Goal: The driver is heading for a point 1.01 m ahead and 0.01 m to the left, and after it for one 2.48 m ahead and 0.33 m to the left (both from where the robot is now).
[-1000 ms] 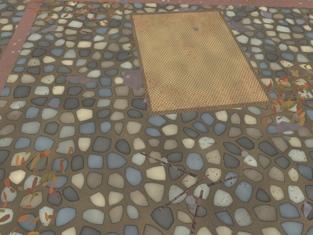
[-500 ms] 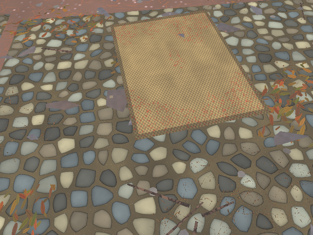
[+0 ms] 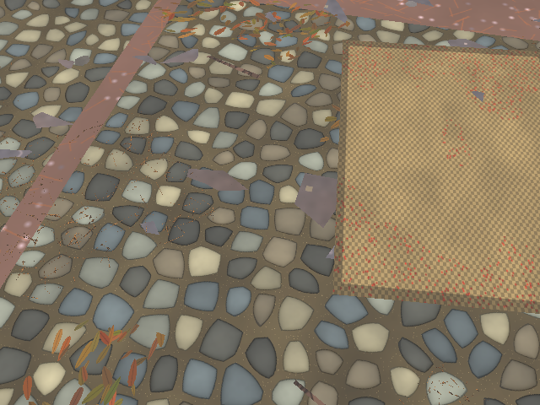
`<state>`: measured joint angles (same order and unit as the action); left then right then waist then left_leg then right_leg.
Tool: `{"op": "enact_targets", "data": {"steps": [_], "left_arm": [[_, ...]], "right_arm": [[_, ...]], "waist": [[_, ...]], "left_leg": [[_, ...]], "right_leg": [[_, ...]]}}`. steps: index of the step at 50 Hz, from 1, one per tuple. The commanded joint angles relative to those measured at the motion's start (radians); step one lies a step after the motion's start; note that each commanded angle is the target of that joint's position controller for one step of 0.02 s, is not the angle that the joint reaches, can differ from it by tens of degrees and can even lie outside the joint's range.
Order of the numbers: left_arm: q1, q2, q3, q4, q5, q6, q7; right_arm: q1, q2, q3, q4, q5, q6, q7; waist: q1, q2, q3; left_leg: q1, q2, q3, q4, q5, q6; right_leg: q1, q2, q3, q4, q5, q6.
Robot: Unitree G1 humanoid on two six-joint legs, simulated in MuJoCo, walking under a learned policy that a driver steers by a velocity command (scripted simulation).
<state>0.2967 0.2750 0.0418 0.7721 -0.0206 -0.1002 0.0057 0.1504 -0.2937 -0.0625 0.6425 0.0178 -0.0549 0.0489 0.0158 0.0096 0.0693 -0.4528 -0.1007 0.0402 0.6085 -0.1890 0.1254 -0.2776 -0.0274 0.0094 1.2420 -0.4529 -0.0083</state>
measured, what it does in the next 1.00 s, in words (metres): walks ahead, turning left: right foot, then left foot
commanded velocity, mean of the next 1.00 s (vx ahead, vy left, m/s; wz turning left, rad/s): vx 0.31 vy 0.00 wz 0.32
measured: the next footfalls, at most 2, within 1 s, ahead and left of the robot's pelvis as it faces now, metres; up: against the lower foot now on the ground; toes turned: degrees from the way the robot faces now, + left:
right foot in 0.38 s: +0.41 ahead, -0.12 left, +0.00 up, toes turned +16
left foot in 0.78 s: +0.36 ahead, +0.12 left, +0.00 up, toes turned +15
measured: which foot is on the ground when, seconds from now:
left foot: down 0.00-0.40, up 0.42-0.76, down 0.78-1.00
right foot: up 0.00-0.36, down 0.38-1.00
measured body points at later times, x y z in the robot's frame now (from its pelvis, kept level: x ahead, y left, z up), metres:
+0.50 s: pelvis +0.27 -0.05 +0.01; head +0.30 -0.04 +0.46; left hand +0.39 +0.25 -0.07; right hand +0.43 -0.30 -0.11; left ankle +0.12 +0.05 -0.63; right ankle +0.37 -0.13 -0.72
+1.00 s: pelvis +0.37 -0.02 +0.01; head +0.37 -0.02 +0.46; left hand +0.39 +0.26 -0.11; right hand +0.57 -0.22 -0.09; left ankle +0.32 +0.11 -0.72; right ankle +0.37 -0.12 -0.72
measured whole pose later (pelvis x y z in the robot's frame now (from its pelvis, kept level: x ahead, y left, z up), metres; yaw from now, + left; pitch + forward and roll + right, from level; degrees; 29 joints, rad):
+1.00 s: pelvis +0.37 -0.02 +0.01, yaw +17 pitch +0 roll +0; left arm 0.25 0.26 0.02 0.82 -0.01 -0.07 -0.02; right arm 0.25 -0.24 -0.04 0.69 0.01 0.00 -0.01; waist 0.02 -0.01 -0.02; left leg -0.27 0.00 -0.06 0.59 -0.33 -0.01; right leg -0.24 0.01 -0.03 0.60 -0.36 -0.06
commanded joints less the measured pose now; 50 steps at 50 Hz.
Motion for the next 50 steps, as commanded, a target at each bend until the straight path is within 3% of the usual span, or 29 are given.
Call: {"op": "enact_targets", "data": {"steps": [1, 2, 5, 8, 11, 15, 17, 18, 19, 20, 21, 22, 23, 24, 25, 28, 30, 32, 35, 37, 38, 39, 40, 41, 42, 44, 47, 49, 50], "left_arm": [[-0.051, 0.142, 0.032, -0.128, 0.016, -0.044, 0.004], [-0.028, 0.144, 0.036, -0.125, 0.024, -0.029, 0.002], [-0.034, 0.111, 0.029, -0.129, 0.043, -0.002, 0.008], [-0.155, 0.081, 0.016, -0.164, 0.044, 0.003, 0.012], [-0.273, 0.063, 0.005, -0.188, 0.032, -0.006, -0.001], [-0.334, 0.105, 0.020, -0.208, 0.016, -0.026, -0.022], [-0.290, 0.131, 0.035, -0.199, 0.011, -0.035, -0.027], [-0.227, 0.140, 0.044, -0.182, 0.019, -0.040, -0.025], [-0.148, 0.162, 0.055, -0.168, 0.038, -0.048, -0.019], [-0.022, 0.216, 0.065, -0.165, 0.063, -0.052, -0.013], [0.040, 0.272, 0.081, -0.125, 0.072, -0.036, -0.019], [0.041, 0.185, 0.065, -0.135, 0.034, -0.028, -0.027], [-0.007, 0.126, 0.046, -0.150, 0.027, -0.020, -0.024], [-0.060, 0.097, 0.030, -0.154, 0.035, -0.012, -0.026], [-0.096, 0.075, 0.019, -0.145, 0.034, -0.007, -0.030], [-0.145, 0.068, 0.010, -0.108, 0.044, -0.005, -0.033], [-0.163, 0.104, 0.018, -0.089, 0.041, 0.004, -0.028], [-0.156, 0.128, 0.023, -0.072, 0.032, 0.016, -0.023], [-0.147, 0.131, 0.019, -0.053, 0.022, 0.034, -0.022], [-0.163, 0.115, 0.009, -0.045, 0.013, 0.042, -0.022], [-0.133, 0.090, -0.001, -0.031, 0.014, 0.043, -0.023], [-0.104, 0.066, -0.011, -0.025, 0.033, 0.040, -0.024], [-0.025, 0.058, -0.013, -0.015, 0.048, 0.036, -0.029], [-0.027, 0.033, -0.022, -0.009, 0.043, 0.042, -0.024], [-0.078, 0.068, -0.014, -0.010, 0.035, 0.050, -0.019], [-0.091, 0.074, -0.005, -0.014, 0.024, 0.058, -0.013], [-0.075, 0.066, -0.001, -0.024, 0.011, 0.029, -0.022], [-0.010, 0.065, 0.004, 0.004, 0.008, 0.009, -0.033], [0.020, 0.088, 0.011, 0.022, 0.012, 0.003, -0.036]], "right_arm": [[0.083, -0.112, -0.036, -0.057, 0.000, -0.019, -0.010], [0.060, -0.105, -0.032, -0.067, -0.011, -0.019, -0.014], [0.077, -0.122, -0.036, -0.043, -0.007, -0.027, -0.028], [0.120, -0.142, -0.040, -0.018, 0.000, -0.017, -0.047], [0.162, -0.146, -0.039, -0.003, 0.008, -0.003, -0.056], [0.204, -0.148, -0.039, 0.016, 0.015, 0.008, -0.061], [0.189, -0.146, -0.039, 0.019, 0.009, 0.012, -0.064], [0.169, -0.133, -0.036, 0.016, 0.006, 0.016, -0.065], [0.161, -0.097, -0.024, 0.010, 0.002, 0.015, -0.065], [0.160, -0.046, -0.004, -0.017, -0.018, 0.013, -0.067], [0.339, -0.009, 0.009, -0.011, 0.005, 0.007, -0.068], [0.361, -0.109, -0.007, 0.020, 0.007, 0.009, -0.071], [0.249, -0.155, -0.022, 0.011, 0.007, 0.020, -0.073], [0.179, -0.147, -0.021, -0.004, -0.005, 0.029, -0.077], [0.134, -0.132, -0.021, -0.018, -0.017, 0.035, -0.077], [0.165, -0.038, 0.001, -0.007, -0.011, 0.053, -0.072], [0.152, -0.019, 0.011, -0.007, -0.019, 0.057, -0.075], [0.128, -0.026, 0.011, -0.005, -0.018, 0.062, -0.075], [0.077, -0.048, 0.003, -0.015, -0.017, 0.074, -0.073], [0.064, -0.042, 0.001, -0.016, -0.024, 0.075, -0.071], [0.045, -0.054, -0.001, -0.026, -0.035, 0.074, -0.072], [0.040, -0.091, -0.007, -0.043, -0.043, 0.073, -0.078], [0.016, -0.140, -0.016, -0.052, -0.039, 0.077, -0.085], [0.013, -0.090, -0.009, -0.034, -0.030, 0.078, -0.079], [0.013, -0.076, -0.009, -0.039, -0.026, 0.077, -0.070], [0.063, -0.105, -0.015, -0.023, -0.024, 0.067, -0.064], [0.094, -0.116, -0.018, -0.007, -0.006, 0.039, -0.065], [0.010, -0.093, -0.010, -0.035, -0.002, 0.031, -0.064], [-0.032, -0.061, -0.001, -0.057, -0.003, 0.026, -0.062]], "waist": [[-0.019, -0.065, -0.140], [0.009, -0.029, -0.127], [0.018, -0.001, -0.105], [-0.022, 0.030, -0.081], [-0.075, 0.069, -0.084], [-0.093, 0.096, -0.087], [-0.061, 0.129, -0.091], [-0.025, 0.140, -0.097], [0.016, 0.126, -0.155], [0.062, 0.019, -0.305], [-0.007, -0.324, -0.418], [0.009, -0.233, -0.392], [0.036, -0.135, -0.276], [0.024, -0.060, -0.218], [0.008, -0.046, -0.163], [-0.048, -0.127, -0.148], [-0.052, -0.143, -0.184], [-0.038, -0.146, -0.218], [-0.021, -0.137, -0.201], [-0.039, -0.125, -0.166], [-0.035, -0.103, -0.147], [-0.018, -0.042, -0.160], [0.045, 0.087, -0.161], [0.033, 0.151, -0.185], [-0.003, 0.130, -0.121], [-0.019, 0.164, -0.041], [-0.007, 0.200, -0.005], [0.044, 0.163, -0.022], [0.057, 0.088, -0.017]], "left_leg": [[0.422, 0.294, -0.481, -0.329, 0.184, 0.195], [0.343, 0.270, -0.443, -0.352, 0.236, 0.190], [0.225, 0.232, -0.355, -0.376, 0.370, 0.192], [0.188, 0.182, -0.295, -0.361, 0.351, 0.153], [0.192, 0.153, -0.298, -0.328, 0.223, 0.108], [0.283, 0.202, -0.421, -0.254, 0.124, 0.091], [0.330, 0.232, -0.473, -0.205, 0.133, 0.073], [0.337, 0.212, -0.465, -0.146, 0.212, 0.051], [0.328, 0.155, -0.418, -0.015, 0.322, 0.011], [0.218, 0.095, -0.344, 0.253, 0.175, -0.039], [-0.121, -0.060, -0.242, 0.570, -0.419, -0.117], [-0.211, 0.003, -0.282, 0.704, -0.452, -0.138], [-0.234, 0.030, -0.271, 0.747, -0.379, -0.155], [-0.212, 0.059, -0.238, 0.722, -0.332, -0.166], [-0.194, 0.088, -0.223, 0.660, -0.308, -0.172], [-0.023, 0.120, -0.141, 0.412, -0.247, -0.188], [0.068, 0.124, -0.110, 0.268, -0.189, -0.198], [0.135, 0.123, -0.097, 0.162, -0.094, -0.196], [0.199, 0.121, -0.088, 0.037, -0.026, -0.175], [0.282, 0.109, -0.069, -0.123, 0.066, -0.142], [0.325, 0.129, -0.099, -0.195, 0.131, -0.121], [0.395, 0.212, -0.186, -0.189, 0.278, -0.090], [0.413, 0.269, -0.236, -0.153, 0.320, -0.034], [0.312, 0.247, -0.226, -0.181, 0.004, -0.015], [0.252, 0.208, -0.226, -0.215, -0.207, -0.024], [0.194, 0.241, -0.310, -0.287, -0.449, 0.002], [0.188, 0.316, -0.436, -0.323, -0.452, 0.057], [0.128, 0.272, -0.364, -0.269, -0.344, 0.025], [0.084, 0.208, -0.269, -0.174, -0.263, -0.015]], "right_leg": [[-0.418, -0.075, 0.097, 0.003, 0.104, 0.000], [-0.360, -0.091, 0.097, -0.024, 0.128, 0.011], [-0.326, -0.091, 0.060, -0.138, 0.185, 0.061], [-0.339, -0.061, 0.040, -0.339, 0.351, 0.087], [-0.275, -0.006, 0.033, -0.573, 0.499, 0.084], [-0.225, 0.031, 0.064, -0.715, 0.474, 0.060], [-0.176, 0.030, 0.068, -0.745, 0.400, 0.028], [-0.102, 0.035, 0.047, -0.793, 0.415, 0.001], [0.038, 0.006, 0.051, -0.826, 0.484, -0.035], [0.291, -0.167, 0.203, -0.777, 0.687, -0.107], [0.590, -0.392, 0.610, -0.798, 0.774, -0.312], [0.554, -0.411, 0.701, -0.840, 0.636, -0.309], [0.446, -0.363, 0.539, -0.839, 0.673, -0.268], [0.341, -0.311, 0.413, -0.841, 0.771, -0.240], [0.248, -0.268, 0.327, -0.851, 0.874, -0.229], [0.091, -0.175, 0.161, -0.907, 0.982, -0.208], [0.068, -0.173, 0.118, -0.910, 1.039, -0.221], [0.075, -0.178, 0.102, -0.911, 0.990, -0.222], [0.063, -0.186, 0.116, -0.912, 0.757, -0.213], [0.019, -0.158, 0.117, -0.895, 0.524, -0.173], [-0.008, -0.130, 0.119, -0.887, 0.397, -0.126], [-0.053, -0.091, 0.099, -0.847, 0.269, -0.072], [-0.095, -0.008, 0.030, -0.814, 0.118, -0.030], [-0.012, 0.020, -0.028, -0.799, 0.095, -0.003], [-0.029, 0.044, -0.057, -0.748, 0.064, 0.005], [-0.104, 0.064, -0.082, -0.648, -0.014, -0.009], [-0.127, 0.038, -0.045, -0.607, 0.014, -0.062], [-0.005, 0.016, -0.015, -0.711, 0.050, -0.103], [0.048, -0.018, 0.047, -0.784, 0.023, -0.119]]}}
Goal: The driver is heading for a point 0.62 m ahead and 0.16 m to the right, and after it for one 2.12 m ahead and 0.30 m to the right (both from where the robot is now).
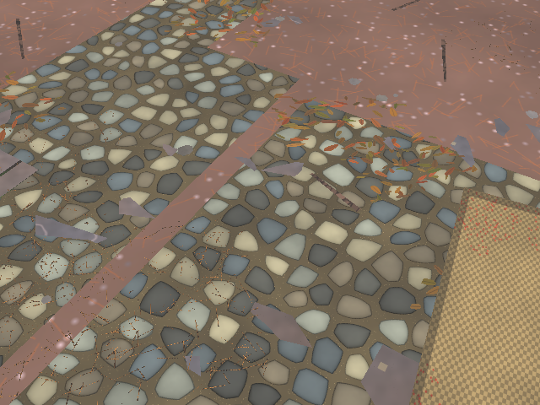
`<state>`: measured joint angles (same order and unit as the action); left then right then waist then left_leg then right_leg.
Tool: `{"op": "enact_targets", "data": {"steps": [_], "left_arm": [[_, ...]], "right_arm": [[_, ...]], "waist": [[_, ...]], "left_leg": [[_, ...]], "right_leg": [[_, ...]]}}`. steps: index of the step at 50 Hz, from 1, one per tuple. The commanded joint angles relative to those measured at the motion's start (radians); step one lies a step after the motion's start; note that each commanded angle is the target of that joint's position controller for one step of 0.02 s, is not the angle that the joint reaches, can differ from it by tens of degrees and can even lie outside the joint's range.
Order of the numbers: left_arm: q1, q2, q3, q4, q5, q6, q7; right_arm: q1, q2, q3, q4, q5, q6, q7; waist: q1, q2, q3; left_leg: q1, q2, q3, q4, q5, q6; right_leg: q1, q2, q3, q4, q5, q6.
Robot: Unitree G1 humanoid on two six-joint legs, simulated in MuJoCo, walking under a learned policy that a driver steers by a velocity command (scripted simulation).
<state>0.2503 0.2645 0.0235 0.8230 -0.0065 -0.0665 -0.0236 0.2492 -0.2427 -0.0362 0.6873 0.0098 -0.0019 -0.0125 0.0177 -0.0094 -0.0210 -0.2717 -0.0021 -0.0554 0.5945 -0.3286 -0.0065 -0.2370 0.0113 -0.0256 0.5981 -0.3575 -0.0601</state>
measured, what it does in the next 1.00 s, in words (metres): walks ahead, turning right: left foot, then right foot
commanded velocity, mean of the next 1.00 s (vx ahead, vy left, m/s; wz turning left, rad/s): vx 0.46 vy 0.00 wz -0.35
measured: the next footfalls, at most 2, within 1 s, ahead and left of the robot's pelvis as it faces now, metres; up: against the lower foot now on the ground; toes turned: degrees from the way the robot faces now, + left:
left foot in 0.38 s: +0.31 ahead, +0.16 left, +0.00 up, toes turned -5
right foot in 0.92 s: +0.50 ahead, -0.18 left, +0.00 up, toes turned -25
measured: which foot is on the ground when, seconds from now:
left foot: down 0.00-0.02, up 0.04-0.36, down 0.38-0.92, up 0.94-1.00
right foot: down 0.00-0.38, up 0.40-0.90, down 0.92-1.00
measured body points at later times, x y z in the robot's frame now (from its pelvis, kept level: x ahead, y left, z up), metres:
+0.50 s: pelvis +0.20 +0.06 +0.00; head +0.23 +0.07 +0.45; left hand +0.27 +0.34 -0.13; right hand +0.35 -0.22 -0.08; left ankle +0.27 +0.16 -0.73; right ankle +0.07 -0.08 -0.64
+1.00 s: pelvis +0.42 -0.06 -0.01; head +0.46 -0.09 +0.44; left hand +0.69 +0.12 -0.09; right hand +0.38 -0.35 -0.13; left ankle +0.34 +0.15 -0.63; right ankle +0.46 -0.16 -0.73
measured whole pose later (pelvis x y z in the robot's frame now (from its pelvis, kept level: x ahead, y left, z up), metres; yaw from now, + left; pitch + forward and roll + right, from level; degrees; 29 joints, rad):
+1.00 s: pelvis +0.42 -0.06 -0.01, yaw -25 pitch +1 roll +1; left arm 0.16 0.29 0.07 0.66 -0.02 -0.04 -0.04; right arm 0.26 -0.30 -0.07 0.79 0.03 -0.09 0.00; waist -0.02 0.00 0.07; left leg -0.27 0.07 0.03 1.15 -0.48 -0.02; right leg -0.47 0.03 -0.03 0.64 -0.20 -0.09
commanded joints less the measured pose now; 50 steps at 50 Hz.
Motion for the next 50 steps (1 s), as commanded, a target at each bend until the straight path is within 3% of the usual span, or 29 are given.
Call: {"op": "enact_targets", "data": {"steps": [1, 2, 3, 4, 6, 9, 11, 13, 15, 17, 18, 19, 20, 21, 22, 23, 24, 25, 30, 36, 41, 43, 44, 45, 46, 47, 48, 49, 50], "left_arm": [[0.114, 0.147, 0.044, -0.010, -0.004, -0.033, -0.007], [0.154, 0.210, 0.061, -0.007, -0.004, -0.030, -0.010], [0.189, 0.208, 0.064, -0.005, 0.003, -0.029, -0.008], [0.222, 0.192, 0.061, 0.000, 0.006, -0.031, -0.003], [0.213, 0.168, 0.053, -0.006, 0.001, -0.028, 0.005], [0.158, 0.116, 0.033, -0.013, -0.005, 0.000, 0.015], [0.140, 0.140, 0.037, -0.017, -0.008, 0.010, 0.025], [0.154, 0.194, 0.053, -0.015, -0.013, 0.010, 0.030], [0.149, 0.213, 0.062, -0.015, -0.026, 0.006, 0.032], [0.128, 0.215, 0.066, -0.017, -0.027, 0.005, 0.033], [0.133, 0.192, 0.061, -0.018, -0.020, 0.003, 0.031], [0.123, 0.135, 0.042, -0.040, 0.000, 0.002, 0.030], [0.233, -0.004, 0.006, -0.070, 0.010, -0.008, 0.033], [0.256, 0.076, 0.024, -0.067, -0.037, -0.016, 0.030], [0.178, 0.145, 0.047, -0.076, -0.056, -0.012, 0.031], [0.109, 0.152, 0.051, -0.088, -0.046, -0.006, 0.032], [0.089, 0.140, 0.054, -0.084, -0.031, 0.001, 0.033], [0.101, 0.125, 0.058, -0.080, -0.026, 0.012, 0.031], [0.042, 0.076, 0.056, -0.114, -0.017, 0.048, 0.028], [-0.128, 0.056, 0.044, -0.173, -0.012, 0.036, -0.009], [-0.241, 0.066, 0.042, -0.239, -0.016, 0.037, -0.032], [-0.218, 0.090, 0.055, -0.254, -0.013, 0.041, -0.035], [-0.144, 0.116, 0.072, -0.244, -0.013, 0.044, -0.033], [0.017, 0.163, 0.102, -0.202, -0.016, 0.047, -0.026], [0.207, 0.252, 0.143, -0.153, -0.021, 0.055, -0.008], [0.179, 0.384, 0.159, -0.160, -0.030, 0.047, 0.001], [0.197, 0.302, 0.131, -0.203, -0.018, 0.023, -0.008], [0.169, 0.234, 0.110, -0.186, -0.008, 0.006, -0.015], [0.116, 0.192, 0.097, -0.182, -0.010, 0.001, -0.014]], "right_arm": [[-0.151, -0.074, -0.019, -0.126, 0.003, -0.040, 0.001], [-0.165, -0.081, -0.020, -0.152, 0.008, -0.058, 0.001], [-0.196, -0.124, -0.031, -0.163, 0.019, -0.073, 0.001], [-0.194, -0.131, -0.036, -0.163, 0.025, -0.085, 0.004], [-0.180, -0.102, -0.029, -0.154, 0.018, -0.091, 0.016], [-0.225, -0.060, -0.017, -0.166, 0.011, -0.093, 0.046], [-0.253, -0.017, -0.001, -0.177, 0.005, -0.098, 0.063], [-0.258, -0.043, -0.009, -0.180, 0.009, -0.100, 0.067], [-0.234, -0.094, -0.027, -0.180, 0.017, -0.100, 0.060], [-0.142, -0.143, -0.053, -0.155, 0.015, -0.100, 0.043], [-0.031, -0.175, -0.073, -0.123, 0.012, -0.097, 0.031], [0.132, -0.221, -0.091, -0.099, -0.002, -0.093, 0.016], [0.208, -0.315, -0.100, -0.094, -0.031, -0.086, 0.012], [0.199, -0.264, -0.087, -0.089, -0.030, -0.090, 0.022], [0.121, -0.198, -0.068, -0.085, -0.011, -0.095, 0.025], [0.064, -0.156, -0.055, -0.076, -0.003, -0.097, 0.026], [0.015, -0.124, -0.046, -0.068, -0.010, -0.100, 0.029], [-0.021, -0.104, -0.043, -0.059, -0.019, -0.106, 0.030], [-0.032, -0.130, -0.062, -0.005, -0.021, -0.132, 0.019], [0.008, -0.188, -0.081, 0.037, -0.015, -0.110, 0.002], [0.059, -0.226, -0.096, 0.075, 0.011, -0.081, 0.006], [0.051, -0.253, -0.104, 0.080, 0.021, -0.068, 0.007], [0.038, -0.266, -0.106, 0.079, 0.027, -0.061, 0.006], [0.021, -0.256, -0.100, 0.075, 0.033, -0.053, 0.005], [0.035, -0.215, -0.081, 0.059, 0.013, -0.057, 0.000], [0.105, -0.062, -0.031, -0.010, -0.033, -0.080, 0.006], [0.020, -0.132, -0.036, -0.015, 0.002, -0.118, 0.014], [-0.075, -0.191, -0.051, -0.042, 0.041, -0.135, 0.020], [-0.060, -0.175, -0.043, -0.025, 0.033, -0.142, 0.017]], "waist": [[0.055, -0.048, 0.075], [0.066, -0.208, 0.094], [0.097, -0.220, 0.128], [0.094, -0.141, 0.121], [0.077, -0.062, 0.076], [0.065, -0.085, 0.091], [0.062, -0.093, 0.090], [0.058, -0.111, 0.084], [0.027, -0.125, 0.087], [-0.044, -0.119, 0.049], [-0.100, -0.099, -0.020], [-0.174, -0.036, -0.147], [-0.115, 0.268, -0.296], [-0.114, 0.325, -0.310], [-0.099, 0.222, -0.141], [-0.083, 0.152, -0.049], [-0.053, 0.116, -0.008], [-0.021, 0.134, 0.012], [0.001, 0.077, 0.064], [-0.055, 0.045, 0.105], [-0.091, 0.047, 0.137], [-0.062, 0.072, 0.100], [-0.013, 0.085, 0.042], [0.079, 0.069, -0.045], [0.155, -0.007, -0.148], [0.032, -0.302, -0.206], [0.098, -0.163, -0.350], [0.109, -0.097, -0.211], [0.064, -0.049, -0.140]], "left_leg": [[-0.193, 0.008, -0.027, 0.027, -0.054, 0.061], [-0.357, -0.042, 0.058, 0.182, -0.046, 0.022], [-0.528, -0.015, 0.028, 0.330, -0.216, 0.019], [-0.638, 0.018, -0.007, 0.467, -0.254, 0.027], [-0.727, 0.071, -0.011, 0.536, -0.143, 0.042], [-0.564, 0.081, 0.055, 0.334, 0.027, 0.019], [-0.380, 0.038, 0.092, 0.167, 0.155, 0.000], [-0.242, 0.005, 0.096, 0.059, 0.235, -0.011], [-0.162, 0.005, 0.064, -0.008, 0.272, -0.001], [-0.009, -0.013, 0.067, -0.066, 0.271, 0.030], [0.150, -0.015, 0.074, -0.078, 0.257, 0.054], [0.399, 0.118, -0.050, -0.056, 0.204, 0.101], [0.631, 0.383, -0.455, -0.147, 0.057, 0.211], [0.575, 0.431, -0.753, -0.346, -0.224, 0.277], [0.453, 0.406, -0.620, -0.369, -0.310, 0.243], [0.331, 0.366, -0.462, -0.367, -0.202, 0.215], [0.226, 0.315, -0.338, -0.378, -0.065, 0.195], [0.155, 0.276, -0.237, -0.402, 0.024, 0.182], [0.100, 0.283, -0.037, -0.486, 0.210, 0.209], [0.173, 0.278, 0.145, -0.491, 0.279, 0.189], [0.306, 0.308, 0.212, -0.433, 0.312, 0.157], [0.345, 0.310, 0.242, -0.321, 0.582, 0.137], [0.343, 0.297, 0.268, -0.190, 0.782, 0.122], [0.282, 0.257, 0.308, 0.028, 0.891, 0.091], [0.048, 0.216, 0.313, 0.333, 0.679, 0.037], [-0.414, 0.015, 0.235, 0.698, -0.217, -0.035], [-0.507, -0.010, -0.022, 0.813, -0.270, -0.018], [-0.592, 0.033, -0.029, 0.803, -0.166, 0.007], [-0.556, 0.088, -0.019, 0.721, -0.073, 0.027]], "right_leg": [[0.092, -0.133, 0.230, -0.233, -0.127, -0.104], [0.211, -0.271, 0.460, -0.335, -0.091, -0.174], [0.296, -0.375, 0.596, -0.368, 0.041, -0.244], [0.381, -0.405, 0.616, -0.345, 0.165, -0.265], [0.472, -0.370, 0.486, -0.323, 0.315, -0.225], [0.329, -0.252, 0.276, -0.391, 0.393, -0.152], [0.198, -0.188, 0.184, -0.403, 0.405, -0.128], [0.132, -0.196, 0.183, -0.413, 0.380, -0.126], [0.125, -0.233, 0.223, -0.401, 0.358, -0.110], [0.114, -0.222, 0.207, -0.291, 0.496, -0.073], [0.076, -0.176, 0.171, -0.142, 0.575, -0.046], [-0.076, -0.121, 0.138, 0.122, 0.406, -0.007], [-0.333, 0.015, 0.097, 0.490, -0.183, 0.050], [-0.460, 0.015, 0.181, 0.674, -0.217, 0.055], [-0.530, -0.042, 0.167, 0.735, -0.134, 0.048], [-0.524, -0.084, 0.136, 0.718, -0.048, 0.042], [-0.474, -0.114, 0.137, 0.680, 0.014, 0.043], [-0.420, -0.138, 0.146, 0.639, 0.055, 0.045], [-0.441, -0.153, 0.152, 0.523, 0.166, 0.068], [-0.454, -0.141, 0.081, 0.225, 0.375, 0.069], [-0.450, -0.123, 0.008, 0.079, 0.271, 0.016], [-0.369, -0.071, -0.046, 0.054, 0.167, -0.022], [-0.253, -0.023, -0.084, 0.041, 0.135, -0.047], [-0.031, 0.041, -0.112, -0.020, 0.181, -0.081], [0.294, -0.008, 0.025, -0.032, 0.212, -0.133], [0.577, -0.274, 0.617, -0.157, 0.010, -0.312], [0.624, -0.353, 0.883, -0.318, -0.119, -0.355], [0.551, -0.334, 0.742, -0.336, -0.036, -0.299], [0.418, -0.302, 0.591, -0.319, 0.068, -0.260]]}}
Over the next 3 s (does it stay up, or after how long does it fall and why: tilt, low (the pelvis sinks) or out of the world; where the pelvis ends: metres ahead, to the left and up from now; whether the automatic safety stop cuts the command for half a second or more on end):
stays up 1.52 -0.18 -0.02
